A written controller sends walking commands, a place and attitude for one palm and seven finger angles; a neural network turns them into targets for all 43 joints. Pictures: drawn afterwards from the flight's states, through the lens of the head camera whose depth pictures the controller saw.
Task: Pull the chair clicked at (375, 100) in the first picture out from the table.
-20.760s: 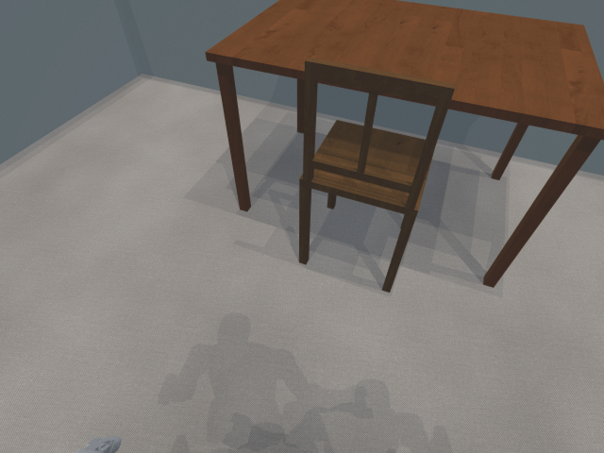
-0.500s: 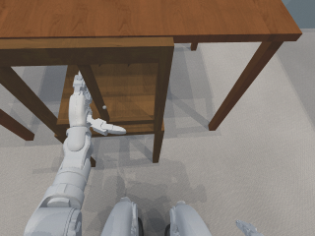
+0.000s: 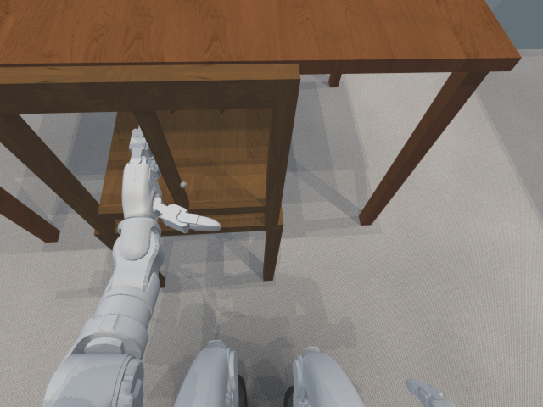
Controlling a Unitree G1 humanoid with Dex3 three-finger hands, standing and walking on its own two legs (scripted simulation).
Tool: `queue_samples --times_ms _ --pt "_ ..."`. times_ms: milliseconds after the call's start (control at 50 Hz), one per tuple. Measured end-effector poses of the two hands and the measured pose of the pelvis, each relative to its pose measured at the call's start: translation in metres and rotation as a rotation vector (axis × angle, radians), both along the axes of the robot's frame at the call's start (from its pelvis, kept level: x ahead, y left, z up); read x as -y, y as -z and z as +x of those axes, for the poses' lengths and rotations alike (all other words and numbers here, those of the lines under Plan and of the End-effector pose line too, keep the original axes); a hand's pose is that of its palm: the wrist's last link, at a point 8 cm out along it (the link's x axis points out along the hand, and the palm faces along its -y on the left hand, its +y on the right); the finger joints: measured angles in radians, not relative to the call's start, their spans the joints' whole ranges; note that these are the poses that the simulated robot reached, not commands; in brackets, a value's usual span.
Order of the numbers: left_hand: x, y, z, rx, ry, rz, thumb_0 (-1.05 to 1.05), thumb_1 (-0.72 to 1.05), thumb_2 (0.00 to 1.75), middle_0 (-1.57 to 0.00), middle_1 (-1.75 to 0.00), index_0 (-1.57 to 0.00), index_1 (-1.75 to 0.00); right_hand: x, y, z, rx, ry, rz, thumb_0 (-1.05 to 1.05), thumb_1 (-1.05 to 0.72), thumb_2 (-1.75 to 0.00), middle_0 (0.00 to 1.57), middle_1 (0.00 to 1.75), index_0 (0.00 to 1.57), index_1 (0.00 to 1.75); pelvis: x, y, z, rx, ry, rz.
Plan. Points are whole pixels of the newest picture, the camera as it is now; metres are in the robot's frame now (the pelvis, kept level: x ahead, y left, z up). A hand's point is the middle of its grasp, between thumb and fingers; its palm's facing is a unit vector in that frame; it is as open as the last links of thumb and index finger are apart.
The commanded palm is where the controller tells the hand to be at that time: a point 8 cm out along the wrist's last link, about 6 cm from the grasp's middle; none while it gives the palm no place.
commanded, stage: hook a spindle and tug to test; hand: left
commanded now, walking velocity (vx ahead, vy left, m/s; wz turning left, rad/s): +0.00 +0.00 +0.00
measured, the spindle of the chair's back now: (167, 166) +0.47 +0.15 +0.02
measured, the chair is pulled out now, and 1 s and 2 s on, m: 0.00 0.00 0.07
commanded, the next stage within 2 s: step backward, pulling the chair out in 1.46 s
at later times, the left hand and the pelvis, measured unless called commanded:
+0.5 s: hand (180, 185) +0.43 +0.13 +0.03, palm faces +0.07 -1.00 -0.01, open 12.3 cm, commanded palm +0.40 +0.17 +0.02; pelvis +0.00 +0.00 +0.00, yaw +0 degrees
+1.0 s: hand (180, 185) +0.43 +0.13 +0.03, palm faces +0.06 -1.00 +0.00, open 5.4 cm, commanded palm +0.39 +0.17 +0.02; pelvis +0.01 +0.00 +0.01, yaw -1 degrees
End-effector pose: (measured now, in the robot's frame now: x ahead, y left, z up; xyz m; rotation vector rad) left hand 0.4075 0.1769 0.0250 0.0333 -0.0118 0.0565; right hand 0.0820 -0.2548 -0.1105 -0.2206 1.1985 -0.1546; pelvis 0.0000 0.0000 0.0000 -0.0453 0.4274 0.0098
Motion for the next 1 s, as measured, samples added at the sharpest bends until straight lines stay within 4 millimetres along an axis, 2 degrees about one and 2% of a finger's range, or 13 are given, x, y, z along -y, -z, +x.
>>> queue_samples --times_ms 80,160,320,400,540,620,860,900,1000 --pt "0.000 0.002 0.002 -0.011 -0.012 -0.009 -0.01 -0.50 0.30 -0.08 -0.13 -0.08 -0.13 0.000 0.000 0.000 0.001 0.000 0.000 0.01 -0.91 -0.90 0.20 0.30 0.20 0.30 0.001 0.000 0.000 -0.002 0.001 0.001" --pt "-0.003 0.000 0.000 0.005 -0.018 -0.010 -0.01 -0.50 0.30 -0.12 -0.25 -0.12 -0.25 0.001 0.000 -0.001 -0.002 0.004 0.003 0.01 -0.91 -0.90 0.20 0.30 0.20 0.30 0.002 0.000 0.001 -0.002 0.004 0.002" --pt "-0.006 0.004 -0.003 -0.012 -0.009 -0.012 -0.01 -0.49 0.31 -0.23 -0.61 -0.23 -0.62 0.001 -0.001 -0.002 -0.012 0.003 0.002 0.01 -0.91 -0.90 0.20 0.30 0.20 0.30 0.002 -0.001 0.002 0.001 0.000 0.000" --pt "-0.006 0.002 -0.003 0.002 -0.008 -0.014 -0.01 -0.43 0.34 -0.30 -0.82 -0.30 -0.83 0.001 -0.001 -0.001 -0.008 0.003 -0.002 0.01 -0.91 -0.90 0.20 0.30 0.20 0.30 0.002 -0.001 0.002 -0.002 -0.001 -0.002" --pt "-0.004 -0.002 -0.003 -0.001 -0.013 -0.021 -0.01 -0.16 0.45 -0.42 -1.18 -0.40 -1.19 -0.001 -0.002 0.002 -0.002 0.003 0.007 0.01 -0.91 -0.90 0.20 0.30 0.20 0.30 0.000 -0.002 0.003 0.002 0.001 -0.001" --pt "-0.005 -0.002 -0.003 -0.002 -0.016 -0.021 -0.01 0.04 0.54 -0.45 -1.30 -0.42 -1.32 -0.002 -0.003 0.004 0.005 0.001 0.009 0.01 -0.91 -0.90 0.20 0.30 0.20 0.30 -0.001 -0.002 0.003 0.003 0.002 -0.001" --pt "-0.004 -0.002 0.000 0.001 -0.010 -0.021 0.00 0.67 0.81 -0.45 -1.39 -0.43 -1.41 -0.005 -0.003 0.004 -0.006 0.008 0.011 0.01 -0.91 -0.90 0.20 0.30 0.20 0.30 -0.003 -0.003 0.007 -0.002 0.005 -0.003" --pt "-0.004 -0.002 0.000 -0.003 -0.009 -0.024 0.01 0.73 0.83 -0.44 -1.39 -0.42 -1.41 -0.005 -0.004 0.005 -0.006 0.013 0.014 0.01 -0.91 -0.90 0.20 0.30 0.20 0.30 -0.004 -0.004 0.008 -0.003 0.008 -0.003" --pt "-0.003 -0.002 -0.003 -0.010 -0.006 -0.030 0.01 0.74 0.81 -0.42 -1.41 -0.41 -1.42 -0.007 -0.008 0.009 -0.001 0.020 0.021 0.01 -0.91 -0.90 0.20 0.30 0.20 0.30 -0.004 -0.007 0.012 -0.001 0.014 -0.001"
